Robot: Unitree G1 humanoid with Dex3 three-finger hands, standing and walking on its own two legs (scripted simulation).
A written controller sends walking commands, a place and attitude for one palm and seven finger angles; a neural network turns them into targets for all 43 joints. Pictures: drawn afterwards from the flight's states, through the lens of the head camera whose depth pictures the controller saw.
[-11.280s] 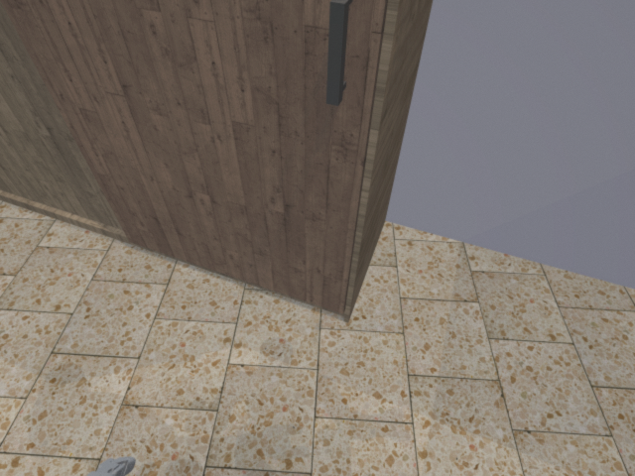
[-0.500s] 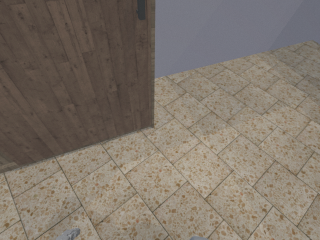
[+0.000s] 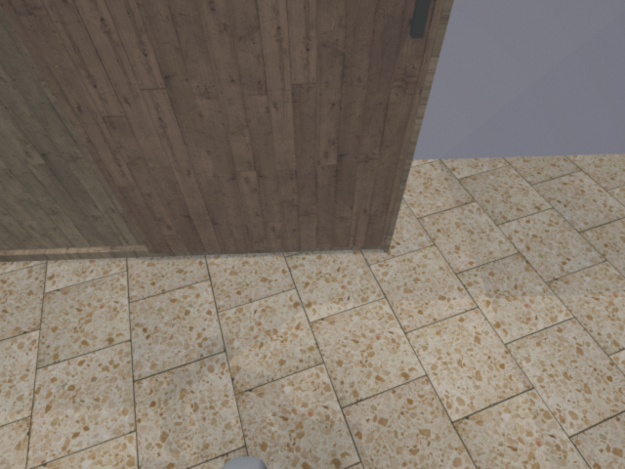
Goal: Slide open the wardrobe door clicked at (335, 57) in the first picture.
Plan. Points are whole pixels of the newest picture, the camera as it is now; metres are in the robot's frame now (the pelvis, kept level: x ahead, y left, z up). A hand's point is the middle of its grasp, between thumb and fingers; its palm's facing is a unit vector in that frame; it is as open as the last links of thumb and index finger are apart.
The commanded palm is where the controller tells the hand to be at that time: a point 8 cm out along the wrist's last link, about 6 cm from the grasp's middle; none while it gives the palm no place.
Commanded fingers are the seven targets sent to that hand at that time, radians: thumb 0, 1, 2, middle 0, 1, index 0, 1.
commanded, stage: turn to face it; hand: right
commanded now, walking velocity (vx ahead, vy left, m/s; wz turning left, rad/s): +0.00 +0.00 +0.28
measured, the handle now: out of the picture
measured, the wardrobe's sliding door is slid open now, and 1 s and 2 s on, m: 0.00 0.00 0.00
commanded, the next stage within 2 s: take the last steps up to it in 0.16 s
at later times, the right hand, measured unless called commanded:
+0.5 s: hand out of the picture +0.09 -0.15 -0.17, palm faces -0.04 +0.98 -0.19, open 7.3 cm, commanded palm none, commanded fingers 0.00 -0.90 -0.90 0.20 0.30 0.20 0.30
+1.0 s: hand (431, 400) +0.26 -0.17 -0.17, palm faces -0.15 +0.98 -0.16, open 7.4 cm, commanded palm none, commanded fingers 0.00 -0.90 -0.90 0.20 0.30 0.20 0.30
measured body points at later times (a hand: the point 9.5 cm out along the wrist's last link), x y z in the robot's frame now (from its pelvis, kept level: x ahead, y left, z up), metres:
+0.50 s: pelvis +0.02 +0.02 +0.00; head +0.02 +0.02 +0.45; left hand +0.02 +0.27 -0.15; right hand +0.09 -0.21 -0.15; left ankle -0.01 +0.14 -0.74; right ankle +0.02 -0.10 -0.72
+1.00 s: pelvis +0.16 -0.01 +0.00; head +0.18 -0.01 +0.45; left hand +0.01 +0.16 -0.15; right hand +0.27 -0.22 -0.16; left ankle +0.25 +0.14 -0.69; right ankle +0.04 -0.09 -0.74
